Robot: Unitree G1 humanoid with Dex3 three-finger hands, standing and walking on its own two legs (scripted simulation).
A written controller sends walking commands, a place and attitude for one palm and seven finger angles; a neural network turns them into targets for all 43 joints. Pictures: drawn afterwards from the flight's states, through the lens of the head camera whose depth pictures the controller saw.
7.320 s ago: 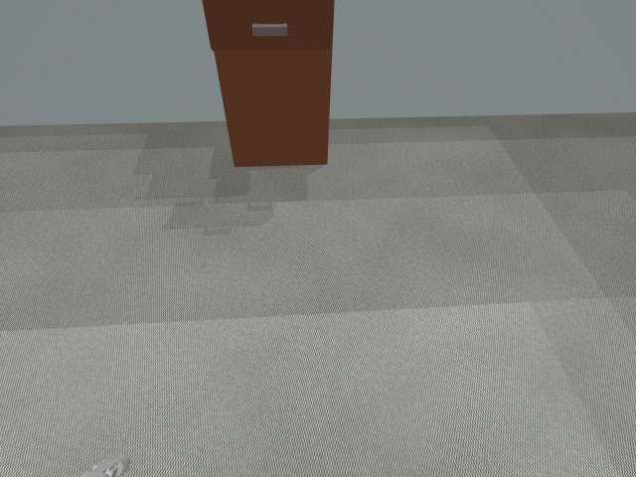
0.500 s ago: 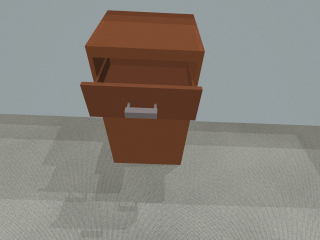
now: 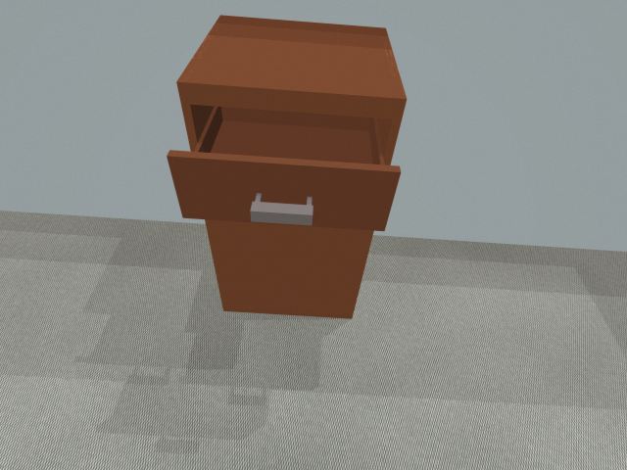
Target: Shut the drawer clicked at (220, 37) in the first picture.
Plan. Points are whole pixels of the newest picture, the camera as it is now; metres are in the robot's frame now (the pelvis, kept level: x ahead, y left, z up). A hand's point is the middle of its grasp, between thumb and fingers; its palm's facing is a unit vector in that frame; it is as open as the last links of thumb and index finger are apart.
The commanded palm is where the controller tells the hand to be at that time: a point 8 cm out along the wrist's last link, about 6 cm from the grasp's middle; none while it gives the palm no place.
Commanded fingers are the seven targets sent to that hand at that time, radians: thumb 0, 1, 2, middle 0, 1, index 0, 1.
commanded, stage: shuffle to correct the standing spot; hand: left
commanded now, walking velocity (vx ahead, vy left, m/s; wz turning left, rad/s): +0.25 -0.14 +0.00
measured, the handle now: (283, 206) +0.59 +0.10 -0.02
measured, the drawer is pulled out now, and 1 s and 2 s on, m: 0.19 0.19 0.19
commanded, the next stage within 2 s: come to a stop and stand still in 0.78 s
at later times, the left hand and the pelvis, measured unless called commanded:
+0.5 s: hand (205, 458) +0.18 +0.17 -0.17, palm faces -0.14 -0.98 -0.14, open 7.4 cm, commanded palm none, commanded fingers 0.00 0.90 0.90 -0.20 -0.30 -0.20 -0.30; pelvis +0.06 -0.01 +0.01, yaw -4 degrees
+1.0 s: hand (266, 394) +0.29 +0.09 -0.19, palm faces +0.06 -0.98 -0.21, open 7.2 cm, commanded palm none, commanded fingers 0.00 0.90 0.90 -0.20 -0.30 -0.20 -0.30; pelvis +0.22 -0.10 -0.01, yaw +1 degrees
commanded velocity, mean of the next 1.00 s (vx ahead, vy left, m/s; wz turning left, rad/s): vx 0.15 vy -0.09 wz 0.03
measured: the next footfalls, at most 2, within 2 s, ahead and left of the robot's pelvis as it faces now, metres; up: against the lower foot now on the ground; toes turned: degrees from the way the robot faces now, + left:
left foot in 0.14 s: +0.03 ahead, +0.09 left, +0.00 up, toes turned +1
right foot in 0.70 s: +0.24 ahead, -0.19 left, +0.00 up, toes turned -5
